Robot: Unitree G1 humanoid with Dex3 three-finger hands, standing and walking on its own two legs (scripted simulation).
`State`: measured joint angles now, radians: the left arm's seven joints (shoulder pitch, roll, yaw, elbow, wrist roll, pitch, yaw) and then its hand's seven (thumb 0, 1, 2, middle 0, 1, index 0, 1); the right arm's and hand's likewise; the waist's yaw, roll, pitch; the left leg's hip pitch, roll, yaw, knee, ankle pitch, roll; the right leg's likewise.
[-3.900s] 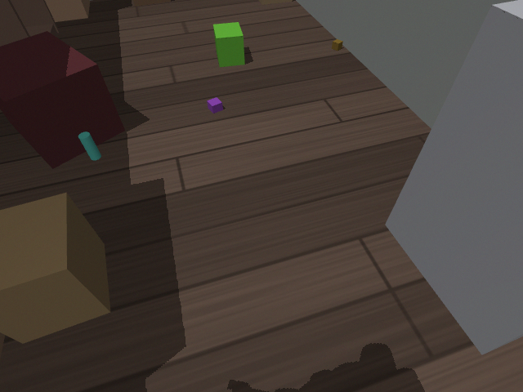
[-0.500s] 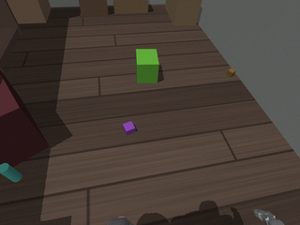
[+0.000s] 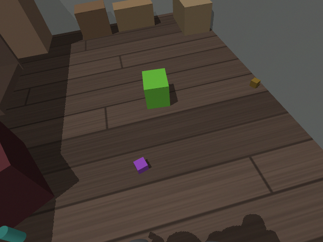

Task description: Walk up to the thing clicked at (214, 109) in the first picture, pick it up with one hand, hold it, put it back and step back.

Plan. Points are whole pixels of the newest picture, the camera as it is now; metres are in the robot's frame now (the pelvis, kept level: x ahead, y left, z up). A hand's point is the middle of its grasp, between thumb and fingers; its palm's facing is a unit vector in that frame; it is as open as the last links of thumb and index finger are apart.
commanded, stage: walk up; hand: left
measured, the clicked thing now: (141, 165) +0.70 +0.22 -0.73
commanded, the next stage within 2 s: none
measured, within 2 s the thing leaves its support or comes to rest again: neither
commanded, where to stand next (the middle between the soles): +0.32 +0.03 m, yaw +1 degrees
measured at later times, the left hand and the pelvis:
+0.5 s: hand (64, 225) +0.21 +0.32 -0.15, palm faces -0.05 -0.94 -0.34, open 7.4 cm; pelvis +0.15 +0.05 +0.01, yaw +0 degrees
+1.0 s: hand (79, 189) +0.31 +0.31 -0.15, palm faces +0.00 -0.92 -0.38, open 7.4 cm; pelvis +0.23 +0.04 -0.01, yaw +1 degrees
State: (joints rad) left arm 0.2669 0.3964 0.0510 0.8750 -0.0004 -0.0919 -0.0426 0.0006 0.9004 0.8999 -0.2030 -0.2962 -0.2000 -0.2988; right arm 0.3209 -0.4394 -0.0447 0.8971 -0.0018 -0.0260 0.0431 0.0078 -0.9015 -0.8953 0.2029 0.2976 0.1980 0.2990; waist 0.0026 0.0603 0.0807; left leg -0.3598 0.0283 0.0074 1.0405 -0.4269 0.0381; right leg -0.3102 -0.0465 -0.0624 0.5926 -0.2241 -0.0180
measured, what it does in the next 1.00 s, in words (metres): walks ahead: left foot, then right foot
